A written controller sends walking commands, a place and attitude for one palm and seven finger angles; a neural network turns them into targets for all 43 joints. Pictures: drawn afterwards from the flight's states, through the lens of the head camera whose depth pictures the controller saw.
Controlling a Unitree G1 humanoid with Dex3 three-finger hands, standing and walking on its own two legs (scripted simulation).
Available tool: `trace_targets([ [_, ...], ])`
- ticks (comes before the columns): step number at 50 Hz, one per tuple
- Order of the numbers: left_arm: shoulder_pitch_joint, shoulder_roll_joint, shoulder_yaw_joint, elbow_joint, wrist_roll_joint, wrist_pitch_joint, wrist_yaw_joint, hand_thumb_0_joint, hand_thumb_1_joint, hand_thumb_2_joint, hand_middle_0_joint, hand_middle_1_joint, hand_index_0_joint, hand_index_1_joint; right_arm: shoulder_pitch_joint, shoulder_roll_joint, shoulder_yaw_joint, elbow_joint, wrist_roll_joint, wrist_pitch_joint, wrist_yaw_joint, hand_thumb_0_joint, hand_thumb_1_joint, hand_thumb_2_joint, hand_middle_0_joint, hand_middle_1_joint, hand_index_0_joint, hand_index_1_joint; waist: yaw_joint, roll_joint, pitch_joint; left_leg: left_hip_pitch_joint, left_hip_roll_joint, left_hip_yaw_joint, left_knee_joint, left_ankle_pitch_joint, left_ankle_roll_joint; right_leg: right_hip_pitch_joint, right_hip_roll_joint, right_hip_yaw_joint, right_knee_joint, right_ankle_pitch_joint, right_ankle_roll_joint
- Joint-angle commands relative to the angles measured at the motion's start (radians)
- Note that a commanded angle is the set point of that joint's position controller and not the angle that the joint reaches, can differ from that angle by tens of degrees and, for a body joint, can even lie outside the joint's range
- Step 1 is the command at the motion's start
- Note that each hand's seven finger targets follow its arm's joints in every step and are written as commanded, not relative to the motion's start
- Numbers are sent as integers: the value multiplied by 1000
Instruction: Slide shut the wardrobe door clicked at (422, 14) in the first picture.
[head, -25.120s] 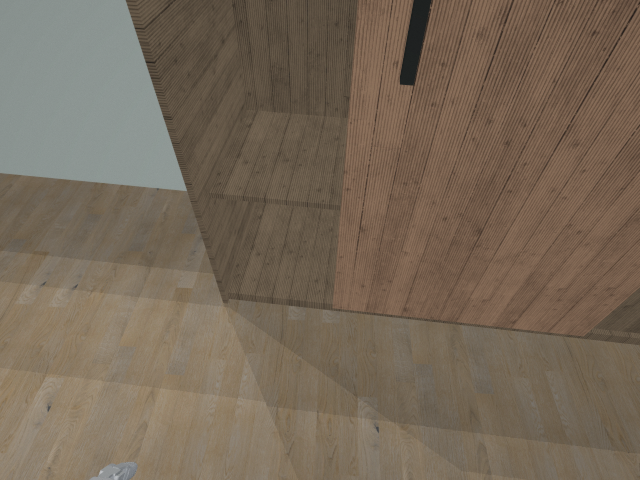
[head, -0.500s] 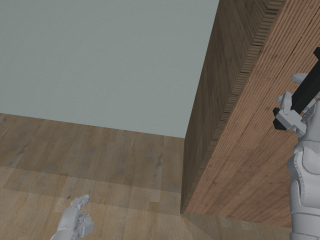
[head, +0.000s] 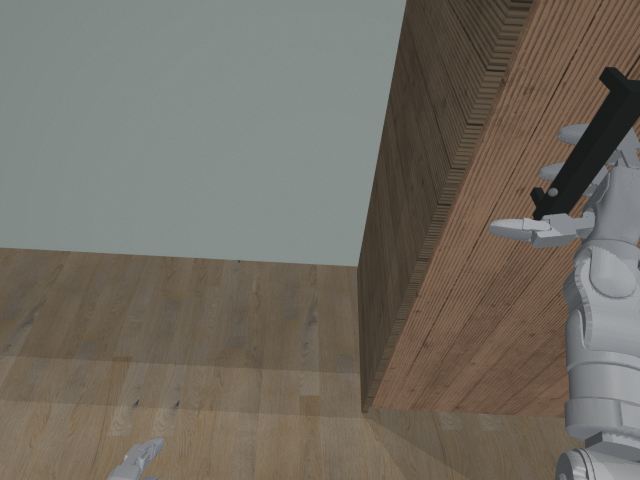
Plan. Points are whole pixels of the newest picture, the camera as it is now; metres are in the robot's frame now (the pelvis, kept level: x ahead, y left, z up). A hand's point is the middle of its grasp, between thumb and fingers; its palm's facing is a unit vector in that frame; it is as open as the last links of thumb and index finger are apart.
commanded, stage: loosen the grip on the handle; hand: right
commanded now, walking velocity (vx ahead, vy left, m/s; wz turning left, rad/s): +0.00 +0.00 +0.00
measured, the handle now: (576, 153) +0.42 -0.25 +0.23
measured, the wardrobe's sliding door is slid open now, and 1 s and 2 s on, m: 0.00 0.00 0.00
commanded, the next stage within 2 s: slip the hand off the handle in 0.16 s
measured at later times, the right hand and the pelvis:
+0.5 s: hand (561, 191) +0.39 -0.24 +0.20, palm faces +0.29 +0.94 -0.15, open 14.3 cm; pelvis +0.02 -0.01 +0.00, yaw +0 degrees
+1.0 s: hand (637, 205) +0.37 -0.31 +0.20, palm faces +0.42 +0.89 -0.18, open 14.6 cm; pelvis +0.01 -0.01 -0.01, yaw +0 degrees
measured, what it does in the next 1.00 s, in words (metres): stands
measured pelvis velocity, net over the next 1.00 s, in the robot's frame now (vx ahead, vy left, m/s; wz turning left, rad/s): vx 0.01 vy -0.01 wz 0.00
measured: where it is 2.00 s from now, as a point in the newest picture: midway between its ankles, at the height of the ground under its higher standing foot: outside the picture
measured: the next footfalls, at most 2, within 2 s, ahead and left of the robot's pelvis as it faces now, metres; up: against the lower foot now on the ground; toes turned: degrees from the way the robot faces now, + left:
none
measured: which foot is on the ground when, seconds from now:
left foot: down 0.00-1.00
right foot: down 0.00-1.00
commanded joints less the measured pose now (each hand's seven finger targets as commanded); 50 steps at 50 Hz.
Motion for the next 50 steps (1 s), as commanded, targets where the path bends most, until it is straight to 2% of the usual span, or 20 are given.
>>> trace_targets([
  [1,-71,121,40,-110,-2,-45,15,0,900,900,-200,-300,-200,-300,-462,-257,-50,-171,4,-107,-6,0,550,-200,290,1200,290,1200,8,56,-189,71,-7,-116,-122,-182,-10,-43,73,22,-40,-99,-49],
  [2,-73,122,39,-108,-3,-44,15,0,900,900,-200,-300,-200,-300,-462,-242,-37,-166,11,-106,-1,0,550,-200,277,1183,277,1183,11,48,-176,65,-5,-118,-124,-185,-11,-46,75,24,-38,-103,-49],
  [4,-76,124,45,-108,-3,-37,15,0,900,900,-200,-300,-200,-300,-449,-282,-71,-196,16,-104,-2,0,550,-200,250,1150,250,1150,0,7,-217,93,-2,-127,-110,-158,-6,-40,75,28,-26,-77,-46],
  [7,-72,122,43,-107,-6,-33,19,0,900,900,-200,-300,-200,-300,-446,-241,-34,-204,21,-85,-1,0,550,-200,250,1150,250,1150,12,-12,-228,85,-9,-108,-92,-77,-5,-25,78,31,-19,-19,-49],
  [10,-63,130,42,-104,-8,-29,25,0,900,900,-200,-300,-200,-300,-421,-240,-39,-197,30,-64,0,0,550,-200,250,1150,250,1150,17,37,-225,81,-14,-94,-77,-6,-10,-22,78,35,-12,32,-50],
  [12,-65,128,42,-110,-6,-26,28,0,900,900,-200,-300,-200,-300,-418,-231,-36,-235,30,-55,2,0,550,-200,250,1150,250,1150,12,28,-260,101,-19,-83,-54,76,-9,-5,82,34,-7,92,-51],
  [13,-68,127,49,-120,-5,-25,27,0,900,900,-200,-300,-200,-300,-315,-259,-90,-255,35,-50,0,0,550,-200,250,1150,250,1150,-18,32,-297,137,-22,-79,-33,130,-6,5,82,30,1,133,-50],
  [14,-72,130,42,-124,-2,-20,29,0,900,900,-200,-300,-200,-300,-278,-271,-101,-268,37,-45,3,0,550,-200,250,1150,250,1150,-23,36,-303,146,-21,-78,-22,159,-8,5,82,30,2,149,-49],
  [15,-71,128,40,-122,-7,-15,33,0,900,900,-200,-300,-200,-300,-296,-259,-88,-266,40,-41,9,0,550,-200,250,1150,250,1150,-9,41,-286,134,-22,-72,-22,169,-11,5,82,27,-1,153,-50],
  [16,-75,122,35,-127,-8,-15,35,0,900,900,-200,-300,-200,-300,-299,-243,-82,-267,47,-35,15,0,550,-200,250,1150,250,1150,-13,53,-279,130,-22,-71,-22,169,-12,-2,80,28,0,151,-48],
  [19,-80,125,33,-128,-8,-3,48,0,900,900,-200,-300,-200,-300,-291,-323,-168,-255,55,-27,21,0,550,-200,250,1150,250,1150,-22,58,-257,123,-29,-70,-23,149,-14,-8,75,26,1,147,-46],
  [23,-94,114,18,-138,-12,2,59,0,900,900,-200,-300,-200,-300,-296,-323,-183,-219,68,-17,30,0,550,-200,250,1150,250,1150,-21,60,-218,102,-28,-68,-31,94,-15,-33,73,27,-4,108,-42],
  [25,-95,112,14,-140,-9,5,65,0,900,900,-200,-300,-200,-300,-314,-340,-196,-203,68,-17,30,0,550,-200,250,1150,250,1150,-21,31,-212,89,-26,-69,-34,63,-15,-39,71,27,-6,90,-38],
  [31,-91,114,10,-145,-4,10,77,0,900,900,-200,-300,-200,-300,-292,-410,-262,-172,69,-15,29,0,550,-200,250,1150,250,1150,-38,23,-256,116,-26,-71,-16,72,-12,-50,69,24,5,100,-36],
  [35,-91,115,7,-145,-8,13,82,0,900,900,-200,-300,-200,-300,-299,-423,-267,-152,75,-23,37,0,550,-200,250,1150,250,1150,-29,31,-234,95,-25,-73,-19,35,-16,-69,67,25,7,66,-35],
  [39,-77,125,13,-144,-5,8,82,0,900,900,-200,-300,-200,-300,-323,-483,-295,-147,60,-58,54,0,550,-200,250,1150,250,1150,-20,11,-255,85,-26,-84,-11,21,-16,-76,67,22,22,46,-41],
  [42,-59,132,17,-140,-6,-1,77,0,900,900,-200,-300,-200,-300,-364,-468,-252,-125,51,-101,88,0,550,-200,250,1150,250,1150,5,-6,-241,49,-31,-82,-10,-3,-18,-89,71,29,27,17,-45],
  [44,-57,129,25,-152,-8,-14,69,0,900,900,-200,-300,-200,-300,-383,-409,-191,-200,59,-139,122,0,550,-200,250,1150,250,1150,17,-51,-284,39,-36,-87,-2,-4,-13,-61,75,31,44,16,-46],
  [47,-54,139,30,-154,-15,-23,69,0,900,900,-200,-300,-200,-300,-319,-386,-162,-222,82,-160,166,0,550,-200,250,1150,250,1150,12,-78,-293,33,-42,-83,13,7,-8,-52,77,45,49,20,-47],
  [50,-53,145,32,-161,-26,-29,70,0,900,900,-200,-300,-200,-300,-240,-364,-165,-242,121,-140,200,0,550,-200,250,1150,250,1150,6,-43,-287,31,-41,-77,21,13,-7,-50,74,52,51,23,-47],
])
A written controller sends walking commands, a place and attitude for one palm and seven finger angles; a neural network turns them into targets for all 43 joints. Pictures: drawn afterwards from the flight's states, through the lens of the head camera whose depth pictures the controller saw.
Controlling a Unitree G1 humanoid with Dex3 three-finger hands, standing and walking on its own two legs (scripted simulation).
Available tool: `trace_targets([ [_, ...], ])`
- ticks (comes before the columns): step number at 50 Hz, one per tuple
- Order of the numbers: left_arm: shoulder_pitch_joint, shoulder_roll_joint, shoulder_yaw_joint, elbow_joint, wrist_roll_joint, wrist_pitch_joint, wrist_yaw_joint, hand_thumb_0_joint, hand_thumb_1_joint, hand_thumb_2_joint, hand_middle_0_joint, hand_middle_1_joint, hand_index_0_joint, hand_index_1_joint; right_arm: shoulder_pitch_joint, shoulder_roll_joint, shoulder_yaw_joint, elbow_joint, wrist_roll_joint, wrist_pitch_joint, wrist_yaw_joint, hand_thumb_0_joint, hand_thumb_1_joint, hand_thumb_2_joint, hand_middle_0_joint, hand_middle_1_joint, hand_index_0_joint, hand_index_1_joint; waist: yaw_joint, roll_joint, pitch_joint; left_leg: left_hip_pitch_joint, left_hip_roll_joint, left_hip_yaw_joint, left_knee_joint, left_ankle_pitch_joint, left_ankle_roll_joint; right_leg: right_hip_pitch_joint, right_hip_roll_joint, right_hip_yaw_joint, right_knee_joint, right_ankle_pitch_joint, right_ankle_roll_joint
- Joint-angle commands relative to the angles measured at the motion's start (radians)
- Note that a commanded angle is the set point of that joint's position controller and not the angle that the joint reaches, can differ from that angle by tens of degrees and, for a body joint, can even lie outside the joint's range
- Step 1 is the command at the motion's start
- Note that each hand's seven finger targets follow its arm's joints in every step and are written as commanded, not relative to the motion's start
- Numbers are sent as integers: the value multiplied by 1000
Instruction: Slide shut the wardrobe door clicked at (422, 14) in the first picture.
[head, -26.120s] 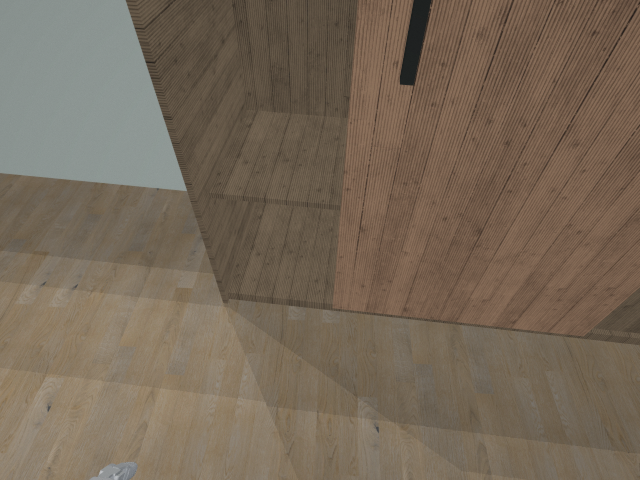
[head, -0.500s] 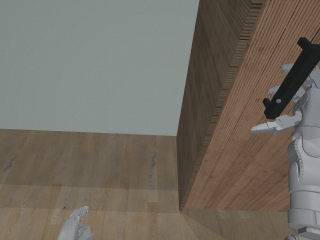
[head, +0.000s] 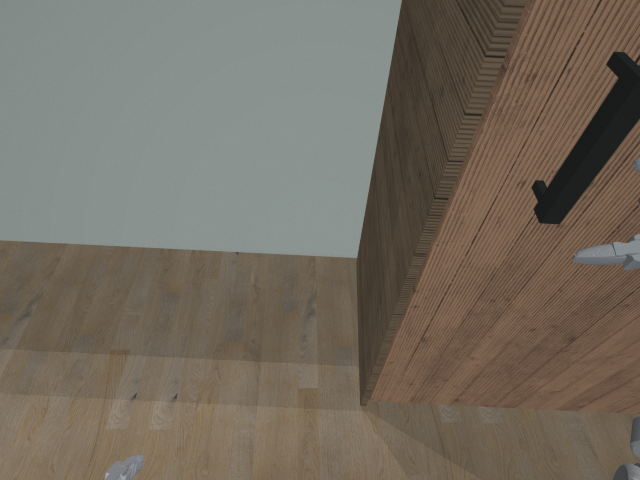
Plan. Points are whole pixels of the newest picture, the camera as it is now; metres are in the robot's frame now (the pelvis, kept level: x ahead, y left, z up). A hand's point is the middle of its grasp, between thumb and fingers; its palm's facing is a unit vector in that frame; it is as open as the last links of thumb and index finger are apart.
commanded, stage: slip the hand off the handle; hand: right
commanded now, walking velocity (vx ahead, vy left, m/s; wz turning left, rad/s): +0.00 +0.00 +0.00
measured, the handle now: (580, 145) +0.42 -0.24 +0.23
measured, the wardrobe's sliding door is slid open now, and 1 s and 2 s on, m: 0.00 0.00 0.00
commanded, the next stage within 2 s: draw the hand back to the body in 0.54 s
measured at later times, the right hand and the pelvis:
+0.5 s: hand out of the picture +0.27 -0.29 +0.20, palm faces +0.40 +0.90 -0.17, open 14.7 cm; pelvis +0.02 -0.01 +0.00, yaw -1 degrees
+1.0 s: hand out of the picture +0.25 -0.27 +0.20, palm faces +0.14 +0.99 -0.09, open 14.7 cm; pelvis +0.02 +0.01 +0.01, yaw -2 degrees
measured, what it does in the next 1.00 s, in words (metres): stands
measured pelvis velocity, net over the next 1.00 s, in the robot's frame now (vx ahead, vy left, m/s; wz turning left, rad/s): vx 0.02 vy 0.01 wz -0.03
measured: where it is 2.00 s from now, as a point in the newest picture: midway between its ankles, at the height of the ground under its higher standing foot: outside the picture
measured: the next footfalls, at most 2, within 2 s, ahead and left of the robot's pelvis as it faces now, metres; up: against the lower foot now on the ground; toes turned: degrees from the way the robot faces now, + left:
none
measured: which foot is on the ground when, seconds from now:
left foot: down 0.00-1.00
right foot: down 0.00-1.00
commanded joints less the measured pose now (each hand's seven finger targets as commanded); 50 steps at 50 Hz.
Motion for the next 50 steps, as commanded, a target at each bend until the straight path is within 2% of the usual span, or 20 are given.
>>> trace_targets([
  [1,-92,128,37,-152,-11,-62,14,0,900,900,-200,-300,-200,-300,-239,-256,-44,-267,55,-55,56,0,550,-200,250,1150,250,1150,-13,-11,-271,129,-47,-68,-58,59,5,43,67,35,-74,89,-46],
  [5,-132,120,26,-173,-11,-66,13,0,900,900,-200,-300,-200,-300,-144,-271,-122,-352,102,-21,41,0,550,-200,250,1150,250,1150,-51,-16,-259,165,-40,-63,-46,82,6,29,67,35,-82,116,-37],
  [9,-159,108,17,-200,3,-84,2,0,900,900,-200,-300,-200,-300,-58,-271,-149,-518,84,-23,-4,0,550,-200,250,1150,250,1150,-72,-60,-289,199,-49,-53,-18,173,10,60,64,30,-73,216,-30],
  [13,-179,102,12,-216,8,-104,-8,0,900,900,-200,-300,-200,-300,82,-187,-84,-649,69,-15,-7,0,550,-200,250,1150,250,1150,-67,-91,-278,196,-60,-38,-11,248,10,99,59,22,-67,314,-30],
  [16,-190,103,6,-211,-2,-107,0,0,900,900,-200,-300,-200,-300,104,-129,-32,-664,86,25,18,0,550,-200,250,1150,250,1150,-42,-45,-186,156,-66,-31,-37,191,6,92,55,29,-84,250,-29],
  [19,-205,100,-2,-213,-4,-109,13,0,900,900,-200,-300,-200,-300,111,-97,-7,-715,103,61,44,0,550,-200,250,1150,250,1150,-36,-55,-166,152,-67,-30,-56,168,7,112,60,30,-90,225,-28],
  [22,-223,94,-11,-221,0,-111,18,0,900,900,-200,-300,-200,-300,162,-100,-21,-765,110,83,54,0,550,-200,250,1150,250,1150,-54,-58,-176,177,-63,-25,-55,188,9,124,64,40,-102,249,-24],
  [25,-223,85,-17,-220,5,-114,17,0,900,900,-200,-300,-200,-300,185,-76,-10,-804,112,87,51,0,550,-200,250,1150,250,1150,-50,-51,-186,189,-63,-24,-62,212,9,141,67,40,-99,268,-25],
  [26,-220,85,-14,-222,10,-114,16,0,900,900,-200,-300,-200,-300,234,-113,-60,-821,115,82,46,0,550,-200,250,1150,250,1150,-67,-48,-208,212,-63,-22,-57,235,10,147,65,43,-100,292,-23],
  [27,-224,82,-17,-227,12,-113,14,0,900,900,-200,-300,-200,-300,283,-104,-63,-829,116,81,47,0,550,-200,250,1150,250,1150,-76,-38,-210,226,-63,-19,-52,263,10,146,65,42,-101,322,-21],
  [29,-220,80,-19,-217,15,-110,13,0,900,900,-200,-300,-200,-300,257,-133,-90,-838,113,76,43,0,550,-200,250,1150,250,1150,-73,-37,-208,233,-63,-23,-58,267,11,143,67,35,-98,321,-20],
  [30,-230,72,-23,-221,13,-111,12,0,900,900,-200,-300,-200,-300,252,-98,-60,-841,116,74,46,0,550,-200,250,1150,250,1150,-69,-66,-189,224,-60,-24,-63,269,11,142,67,34,-100,321,-20],
  [33,-230,71,-24,-214,12,-112,16,0,900,900,-200,-300,-200,-300,235,-88,-51,-827,121,69,50,0,550,-200,250,1150,250,1150,-59,-77,-151,206,-61,-24,-78,238,11,138,68,35,-108,291,-18],
  [34,-244,94,-27,-214,-14,-108,27,0,900,900,-200,-300,-200,-300,320,-87,-23,-698,168,204,115,0,550,-200,250,1150,250,1150,-74,-66,-153,243,-60,-17,-92,219,19,135,67,37,-128,254,-26],
  [35,-265,94,-35,-241,-30,-110,33,0,900,900,-200,-300,-200,-300,248,-103,-12,-815,188,262,149,0,550,-200,250,1150,250,1150,-70,-92,-171,251,-56,-22,-111,216,13,160,70,31,-141,242,-32],
  [36,-279,94,-34,-247,-27,-112,45,0,900,900,-200,-300,-200,-300,199,-163,-56,-848,186,299,159,0,550,-200,250,1150,250,1150,-74,-109,-185,266,-57,-26,-116,218,13,171,74,31,-142,247,-35],
  [40,-291,99,-51,-264,-43,-127,58,0,900,900,-200,-300,-200,-300,227,-179,-75,-786,229,428,228,0,550,-200,250,1150,250,1150,-77,-47,-158,268,-58,-19,-133,208,7,173,74,39,-150,244,-46],
  [44,-285,113,-51,-280,-50,-144,44,0,900,900,-200,-300,-200,-300,227,-256,-146,-767,297,468,313,0,550,-200,250,1150,250,1150,-80,-23,-187,291,-56,-28,-131,249,5,186,78,48,-134,267,-51],
  [46,-275,109,-52,-292,-53,-157,30,0,900,900,-200,-300,-200,-300,268,-261,-168,-749,330,451,341,0,550,-200,250,1150,250,1150,-81,-4,-179,286,-52,-36,-127,266,1,174,79,52,-131,263,-52],
  [50,-259,111,-44,-300,-59,-165,6,0,900,900,-200,-300,-200,-300,353,-225,-169,-683,335,437,325,0,550,-200,250,1150,250,1150,-78,18,-115,242,-38,-54,-133,202,-3,118,73,45,-119,209,-42],
])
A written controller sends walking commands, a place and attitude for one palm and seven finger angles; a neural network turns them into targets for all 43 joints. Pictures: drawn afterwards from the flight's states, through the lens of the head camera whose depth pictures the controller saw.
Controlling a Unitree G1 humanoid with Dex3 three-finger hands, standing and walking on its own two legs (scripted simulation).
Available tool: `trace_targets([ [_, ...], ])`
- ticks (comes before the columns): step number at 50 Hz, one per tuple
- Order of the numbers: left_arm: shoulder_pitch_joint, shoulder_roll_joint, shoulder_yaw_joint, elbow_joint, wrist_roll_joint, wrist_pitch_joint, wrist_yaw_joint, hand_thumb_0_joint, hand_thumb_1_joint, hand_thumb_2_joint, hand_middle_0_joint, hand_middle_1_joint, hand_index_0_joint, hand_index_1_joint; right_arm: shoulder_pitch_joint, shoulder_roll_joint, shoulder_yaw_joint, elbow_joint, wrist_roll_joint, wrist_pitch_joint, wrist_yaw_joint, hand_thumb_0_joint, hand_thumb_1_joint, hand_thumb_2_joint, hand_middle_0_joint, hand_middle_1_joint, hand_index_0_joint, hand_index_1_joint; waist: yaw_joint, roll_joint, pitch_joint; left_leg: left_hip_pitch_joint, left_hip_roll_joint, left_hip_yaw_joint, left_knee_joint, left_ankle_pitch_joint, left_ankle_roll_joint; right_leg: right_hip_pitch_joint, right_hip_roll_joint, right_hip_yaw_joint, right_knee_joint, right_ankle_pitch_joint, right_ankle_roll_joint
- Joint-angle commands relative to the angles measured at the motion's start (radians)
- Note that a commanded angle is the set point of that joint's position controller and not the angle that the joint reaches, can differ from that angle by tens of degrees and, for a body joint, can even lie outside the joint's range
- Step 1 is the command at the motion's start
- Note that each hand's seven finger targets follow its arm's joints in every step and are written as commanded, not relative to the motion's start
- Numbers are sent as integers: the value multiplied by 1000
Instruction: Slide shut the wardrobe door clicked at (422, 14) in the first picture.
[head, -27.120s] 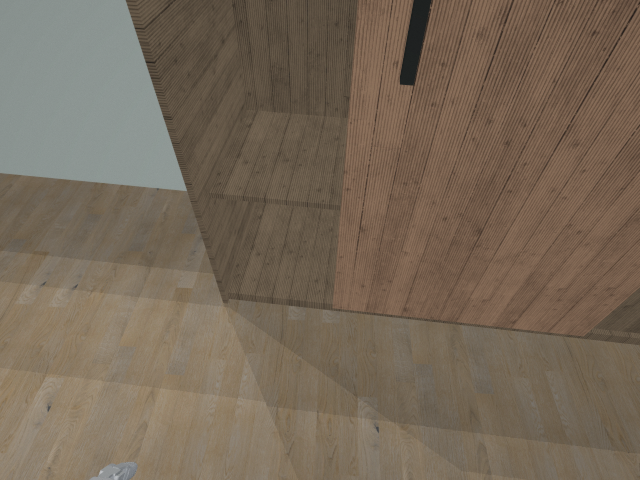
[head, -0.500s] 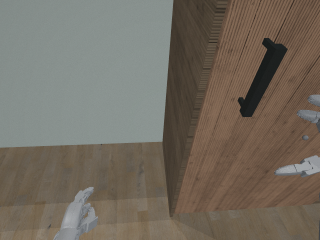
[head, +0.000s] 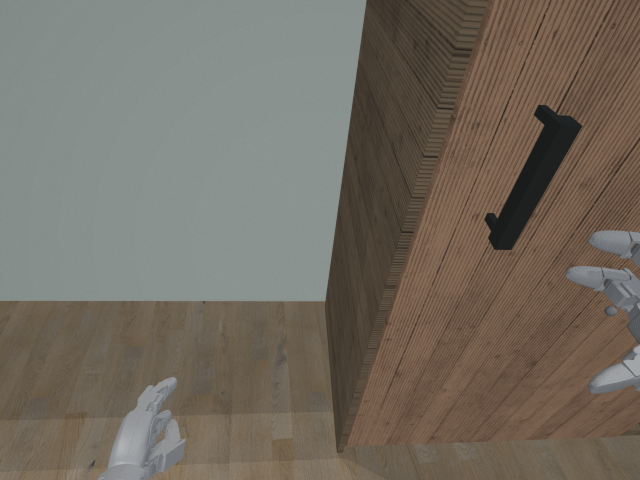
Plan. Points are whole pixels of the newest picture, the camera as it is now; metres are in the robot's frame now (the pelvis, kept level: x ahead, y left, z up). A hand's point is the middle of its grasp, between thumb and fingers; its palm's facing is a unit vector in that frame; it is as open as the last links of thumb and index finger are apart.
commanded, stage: draw the hand back to the body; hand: right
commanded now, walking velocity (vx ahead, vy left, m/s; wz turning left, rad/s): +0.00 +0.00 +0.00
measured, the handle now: (521, 180) +0.40 -0.24 +0.23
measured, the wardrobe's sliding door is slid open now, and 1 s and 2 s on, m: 0.00 0.00 0.00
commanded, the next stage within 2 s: step back with the hand held close in 1.24 s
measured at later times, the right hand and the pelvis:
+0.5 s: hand out of the picture +0.20 -0.30 +0.17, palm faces +0.56 +0.78 -0.28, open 12.4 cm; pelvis -0.01 -0.02 +0.00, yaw +1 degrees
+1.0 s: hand (621, 369) +0.19 -0.28 +0.15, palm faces +0.50 +0.79 -0.35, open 7.8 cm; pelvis +0.00 -0.02 +0.00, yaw +2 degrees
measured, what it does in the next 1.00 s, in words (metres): stands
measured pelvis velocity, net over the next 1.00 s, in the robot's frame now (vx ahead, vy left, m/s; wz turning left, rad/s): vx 0.00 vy -0.02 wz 0.03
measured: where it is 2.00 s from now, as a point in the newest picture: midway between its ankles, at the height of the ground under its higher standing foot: outside the picture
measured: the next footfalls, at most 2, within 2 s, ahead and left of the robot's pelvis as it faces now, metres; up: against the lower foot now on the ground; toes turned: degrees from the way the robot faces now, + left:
none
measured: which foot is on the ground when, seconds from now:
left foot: down 0.00-1.00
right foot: down 0.00-1.00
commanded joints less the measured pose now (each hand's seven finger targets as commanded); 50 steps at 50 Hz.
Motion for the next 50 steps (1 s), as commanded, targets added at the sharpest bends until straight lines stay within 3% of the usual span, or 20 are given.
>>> trace_targets([
  [1,-155,107,46,-187,-4,-76,-11,0,900,900,-200,-300,-200,-300,-111,-242,-142,-139,32,-77,-8,0,550,-200,250,1150,250,1150,-21,65,-83,32,-31,-86,-50,197,-4,-80,73,18,-31,196,-53],
  [5,-166,106,47,-202,-8,-87,-14,0,900,900,-200,-300,-200,-300,-142,-211,-91,-212,17,-77,-23,0,477,-235,247,1107,247,1107,-9,20,-76,6,-30,-98,-56,118,-1,-75,71,13,-22,161,-50],
  [8,-162,107,48,-201,-2,-103,-4,0,900,900,-200,-300,-200,-300,-188,-234,-98,-276,7,-110,-37,0,369,-287,244,1044,244,1044,-4,-8,-86,-3,-39,-98,-64,63,3,-58,74,20,-26,136,-53],
  [9,-121,75,71,-218,55,-120,-25,0,900,900,-200,-300,-200,-300,-195,-357,-166,-401,-184,-232,-280,0,332,-305,242,1023,242,1023,-22,-29,7,-28,-22,-114,-125,-15,-2,-137,76,-12,-10,86,-26],
  [10,-131,70,66,-189,68,-134,-27,0,900,900,-200,-300,-200,-300,-48,-171,-59,-311,-200,-273,-369,0,296,-322,241,1001,241,1001,-2,29,49,-56,-20,-86,-143,-66,2,-140,77,-26,-18,54,-25],
  [11,-118,72,66,-179,68,-139,-29,0,900,900,-200,-300,-200,-300,43,-115,-39,-273,-210,-291,-408,0,260,-340,240,980,240,980,1,94,89,-83,-23,-81,-152,-103,0,-144,73,-26,-27,27,-26],
  [12,-112,73,76,-168,67,-130,-33,0,900,900,-200,-300,-200,-300,61,-121,-40,-311,-237,-317,-441,0,224,-357,239,959,239,959,-3,64,63,-79,-26,-86,-155,-125,-1,-125,73,-33,-31,10,-30],
  [13,-114,75,84,-163,71,-128,-35,0,900,900,-200,-300,-200,-300,19,-133,-36,-397,-259,-352,-470,0,188,-375,237,938,237,938,-6,-6,1,-47,-25,-88,-140,-102,3,-98,75,-35,-36,13,-33],
  [16,-100,70,91,-144,85,-133,-34,0,900,900,-200,-300,-200,-300,28,-108,-2,-457,-303,-423,-533,0,79,-428,234,874,234,874,1,-83,-61,-1,-35,-76,-108,-41,9,-69,71,-37,-58,23,-37],
  [17,-93,70,91,-135,90,-135,-35,0,900,900,-200,-300,-200,-300,25,-96,9,-458,-317,-438,-547,0,43,-445,232,853,232,853,3,-74,-77,17,-39,-70,-94,-14,10,-67,69,-30,-72,36,-36],
  [21,-100,68,98,-117,93,-121,-32,0,900,900,-200,-300,-200,-300,72,-67,34,-420,-342,-467,-572,0,-102,-515,227,767,227,767,2,-8,-62,36,-46,-66,-83,29,10,-61,58,-20,-95,84,-40],
  [23,-106,65,98,-112,93,-112,-35,0,900,900,-200,-300,-200,-300,83,-47,50,-418,-351,-476,-573,0,-175,-550,225,725,225,725,0,-29,-52,43,-47,-66,-75,56,13,-60,55,-17,-104,114,-36],
  [28,-112,61,102,-114,95,-84,-42,0,900,900,-200,-300,-200,-300,176,-36,41,-395,-352,-482,-564,0,-356,-637,219,619,219,619,-11,34,-32,72,-50,-61,-60,119,13,-73,46,-9,-111,197,-33],
  [30,-113,56,102,-120,94,-73,-46,0,900,900,-200,-300,-200,-300,205,-32,40,-403,-352,-484,-558,0,-429,-673,216,576,216,576,-14,7,-14,72,-49,-64,-58,129,13,-79,43,-11,-110,217,-28],
  [32,-112,55,105,-127,96,-63,-49,0,900,900,-200,-300,-200,-300,239,-38,28,-420,-352,-484,-555,0,-501,-707,214,534,214,534,-19,4,-37,86,-49,-65,-51,166,12,-71,41,-14,-103,264,-28],
  [35,-108,51,105,-134,94,-50,-49,0,900,900,-200,-300,-200,-300,272,-25,35,-418,-349,-478,-547,0,-610,-760,210,470,210,470,-14,15,-12,77,-48,-67,-56,179,10,-78,38,-20,-98,269,-27],
  [41,-100,51,108,-144,96,-46,-47,0,900,900,-200,-300,-200,-300,279,-30,44,-497,-356,-482,-551,0,-827,-865,202,342,202,342,-8,-47,-49,76,-47,-70,-53,194,9,-56,40,-21,-82,294,-26],
  [43,-97,51,109,-144,97,-49,-46,0,900,900,-200,-300,-200,-300,297,-25,51,-502,-359,-482,-554,0,-900,-900,200,300,200,300,-8,-36,-56,75,-47,-67,-50,209,8,-50,41,-21,-76,318,-27],
  [46,-99,50,110,-142,96,-44,-39,0,900,900,-200,-300,-200,-300,281,-25,54,-487,-358,-475,-558,0,-900,-900,200,300,200,300,-1,4,-36,59,-46,-67,-61,195,6,-52,43,-29,-73,270,-33],
  [50,-99,48,109,-139,96,-40,-33,0,900,900,-200,-300,-200,-300,266,-29,48,-472,-361,-477,-563,0,-900,-900,200,300,200,300,1,-5,-33,56,-43,-70,-69,171,8,-52,48,-31,-75,230,-35],
])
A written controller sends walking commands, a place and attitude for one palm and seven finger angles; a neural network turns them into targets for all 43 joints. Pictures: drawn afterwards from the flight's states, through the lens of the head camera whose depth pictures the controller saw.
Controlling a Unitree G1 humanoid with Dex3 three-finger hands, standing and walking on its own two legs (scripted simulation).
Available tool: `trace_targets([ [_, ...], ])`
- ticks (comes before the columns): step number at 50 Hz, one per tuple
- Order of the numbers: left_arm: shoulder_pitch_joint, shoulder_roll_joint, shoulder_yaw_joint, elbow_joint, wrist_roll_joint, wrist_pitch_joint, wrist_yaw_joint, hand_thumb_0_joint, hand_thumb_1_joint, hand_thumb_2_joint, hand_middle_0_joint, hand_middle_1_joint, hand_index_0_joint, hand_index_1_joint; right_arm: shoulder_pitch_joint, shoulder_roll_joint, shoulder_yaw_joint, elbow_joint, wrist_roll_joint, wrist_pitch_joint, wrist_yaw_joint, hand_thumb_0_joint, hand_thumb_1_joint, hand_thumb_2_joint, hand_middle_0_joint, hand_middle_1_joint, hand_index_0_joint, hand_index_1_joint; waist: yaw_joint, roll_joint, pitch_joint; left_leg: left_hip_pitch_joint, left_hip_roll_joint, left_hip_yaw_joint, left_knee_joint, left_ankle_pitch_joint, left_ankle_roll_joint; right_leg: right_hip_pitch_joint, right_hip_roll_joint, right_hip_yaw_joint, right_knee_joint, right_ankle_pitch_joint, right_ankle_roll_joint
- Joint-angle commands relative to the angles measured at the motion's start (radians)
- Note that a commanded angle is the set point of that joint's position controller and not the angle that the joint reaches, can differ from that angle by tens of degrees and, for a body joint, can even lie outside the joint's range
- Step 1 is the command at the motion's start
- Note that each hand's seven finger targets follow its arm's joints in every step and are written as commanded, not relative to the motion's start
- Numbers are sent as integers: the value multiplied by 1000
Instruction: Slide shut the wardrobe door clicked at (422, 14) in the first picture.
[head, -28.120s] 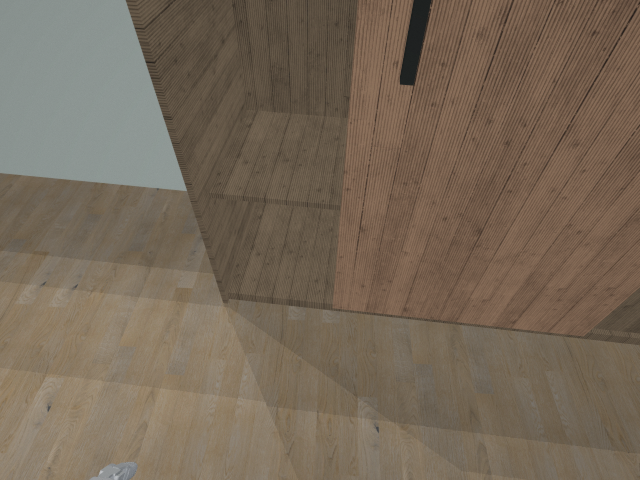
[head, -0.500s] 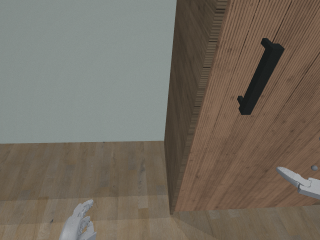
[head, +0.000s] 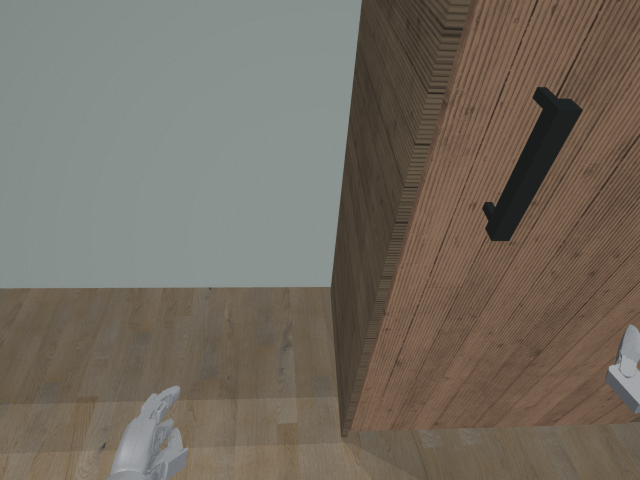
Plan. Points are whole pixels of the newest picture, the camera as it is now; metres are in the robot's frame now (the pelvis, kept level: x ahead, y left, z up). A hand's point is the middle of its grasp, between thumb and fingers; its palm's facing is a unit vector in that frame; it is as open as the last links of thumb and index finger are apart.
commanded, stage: draw the hand back to the body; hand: right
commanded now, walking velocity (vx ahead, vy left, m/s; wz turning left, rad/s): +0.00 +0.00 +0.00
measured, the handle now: (519, 168) +0.40 -0.23 +0.23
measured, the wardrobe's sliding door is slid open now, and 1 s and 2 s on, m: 0.00 0.00 0.00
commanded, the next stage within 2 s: step back with the hand held close in 0.24 s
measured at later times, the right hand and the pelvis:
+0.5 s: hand (601, 362) +0.19 -0.26 +0.15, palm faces +0.48 +0.78 -0.40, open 7.4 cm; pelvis -0.02 +0.01 +0.00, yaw +0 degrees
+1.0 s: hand out of the picture +0.12 -0.28 +0.15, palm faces +0.47 +0.77 -0.43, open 7.4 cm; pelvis -0.09 -0.02 -0.02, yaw +1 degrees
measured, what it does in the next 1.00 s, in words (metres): lifts its left foot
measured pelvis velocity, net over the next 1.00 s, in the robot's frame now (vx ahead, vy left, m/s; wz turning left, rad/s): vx -0.09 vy -0.02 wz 0.01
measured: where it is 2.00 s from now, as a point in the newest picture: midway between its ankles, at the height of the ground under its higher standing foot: outside the picture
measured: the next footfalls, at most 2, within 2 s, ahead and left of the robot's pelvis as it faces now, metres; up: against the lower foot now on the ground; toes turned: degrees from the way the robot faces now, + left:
right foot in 1.12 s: -0.07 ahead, -0.16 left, +0.00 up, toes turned -2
left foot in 1.40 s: -0.20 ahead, +0.06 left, +0.00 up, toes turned +4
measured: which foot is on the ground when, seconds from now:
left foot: down 0.00-1.00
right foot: down 0.00-0.92, up 0.94-1.00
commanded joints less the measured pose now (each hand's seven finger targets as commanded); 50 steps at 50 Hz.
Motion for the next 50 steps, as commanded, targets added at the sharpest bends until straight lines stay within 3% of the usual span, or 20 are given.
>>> trace_targets([
  [1,-115,97,30,-153,-3,-52,18,0,900,900,-200,-300,-200,-300,-118,-186,-104,-208,-3,-72,-18,0,-900,-900,200,300,200,300,14,-32,-68,44,-54,-32,-41,142,30,-65,35,6,-71,234,-15],
  [9,-124,92,31,-153,-4,-45,23,0,900,900,-200,-300,-200,-300,-103,-188,-109,-161,3,-73,-12,0,-900,-900,200,300,200,300,9,29,-57,38,-53,-41,-65,107,26,-55,38,-3,-73,187,-24],
  [17,-132,87,32,-155,-2,-48,25,0,900,900,-200,-300,-200,-300,-101,-201,-119,-179,3,-82,-11,0,-900,-900,200,300,200,300,5,4,-60,37,-49,-48,-69,101,24,-47,40,-7,-70,176,-27],
  [18,-133,90,29,-155,-2,-52,24,0,900,900,-200,-300,-200,-300,-175,-197,-98,-223,-1,-89,-11,0,-900,-900,200,300,200,300,14,-9,-78,38,-48,-48,-69,97,23,-41,44,-4,-69,174,-27],
  [19,-127,90,0,-199,-16,-35,14,0,900,900,-200,-300,-200,-300,-363,-362,-240,-292,-9,-131,-17,0,-900,-900,200,300,200,300,52,-62,50,-96,6,-130,-102,108,31,-142,26,-13,-31,54,-25],
  [20,-103,78,8,-159,-2,-15,20,0,900,900,-200,-300,-200,-300,-125,-206,-125,-140,-9,-114,-2,0,-900,-900,200,300,200,300,72,90,36,-180,61,-139,-110,125,37,-162,18,-10,38,33,-30],
  [22,-89,84,12,-194,-9,8,9,0,900,900,-200,-300,-200,-300,-85,-196,-101,-162,-19,-97,1,0,-900,-900,200,300,200,300,73,158,-47,-207,126,-181,-119,78,57,-140,31,-11,115,16,-29],
  [25,-84,95,19,-205,-5,31,16,0,900,900,-200,-300,-200,-300,-1,-230,-147,-214,-23,-110,-18,0,-900,-900,200,300,200,300,71,58,-189,-141,133,-149,-7,235,66,-127,7,5,110,151,-26],
  [29,-104,106,30,-247,-9,61,27,0,900,900,-200,-300,-200,-300,92,-279,-223,-267,-15,-110,-33,0,-900,-900,200,300,200,300,59,23,-259,-109,77,-90,119,350,33,-150,-32,18,96,351,-23],
  [30,-104,102,27,-257,-11,68,28,0,900,900,-200,-300,-200,-300,98,-262,-211,-286,-14,-110,-34,0,-900,-900,200,300,200,300,62,15,-254,-104,64,-83,144,361,28,-167,-44,28,84,378,-24],
  [32,-110,107,28,-270,-15,72,32,0,900,900,-200,-300,-200,-300,90,-267,-221,-312,-12,-112,-38,0,-900,-900,200,300,200,300,57,-8,-242,-112,35,-72,180,315,15,-207,-67,49,58,379,-31],
  [35,-102,114,27,-271,-13,61,38,0,900,900,-200,-300,-200,-300,76,-251,-217,-325,-14,-119,-41,0,-900,-900,200,300,200,300,52,-104,-211,-105,-10,-50,254,158,-4,-292,-112,94,-16,325,-53],
  [39,-87,125,28,-251,-7,27,33,0,900,900,-200,-300,-200,-300,38,-216,-196,-280,-26,-131,-44,0,-900,-900,200,300,200,300,48,-200,-147,-110,-38,-46,394,-111,-8,-439,-184,128,-96,150,-99],
  [42,-65,122,24,-226,-6,3,26,0,900,900,-200,-300,-200,-300,12,-202,-172,-251,-36,-140,-42,0,-900,-900,200,300,200,300,59,-141,-111,-147,-23,-75,293,-84,5,-427,-168,128,-39,100,-100],
  [43,-61,119,20,-219,-6,0,24,0,900,900,-200,-300,-200,-300,7,-206,-168,-242,-36,-142,-41,0,-900,-900,200,300,200,300,65,-80,-112,-168,-1,-106,211,-1,18,-399,-138,119,16,106,-86],
  [45,-59,95,18,-196,-6,10,22,0,900,900,-200,-300,-200,-300,-30,-248,-162,-243,-33,-139,-41,0,-900,-900,200,300,200,300,90,186,-169,-228,190,-339,39,385,97,-298,-13,22,250,99,-23],
  [46,-59,82,21,-199,-10,9,18,0,900,900,-200,-300,-200,-300,-60,-251,-153,-251,-31,-132,-41,0,-900,-900,200,300,200,300,87,276,-203,-195,270,-403,6,490,156,-322,52,18,371,-61,-2],
  [47,-72,81,26,-204,-12,7,16,0,900,900,-200,-300,-200,-300,-64,-261,-163,-264,-31,-129,-38,0,-900,-900,200,300,200,300,71,310,-209,-192,305,-407,-9,492,193,-351,68,58,479,-196,-4],
  [48,-84,75,23,-204,-11,7,18,0,900,900,-200,-300,-200,-300,-52,-275,-181,-278,-36,-131,-38,0,-900,-900,200,300,200,300,64,279,-199,-212,318,-387,-13,429,201,-362,57,80,540,-234,-9],
  [50,-96,64,8,-209,-7,11,20,0,900,900,-200,-300,-200,-300,-12,-285,-209,-279,-37,-125,-39,0,-900,-900,200,300,200,300,73,254,-175,-233,287,-305,25,430,187,-352,38,86,511,-226,-7],
])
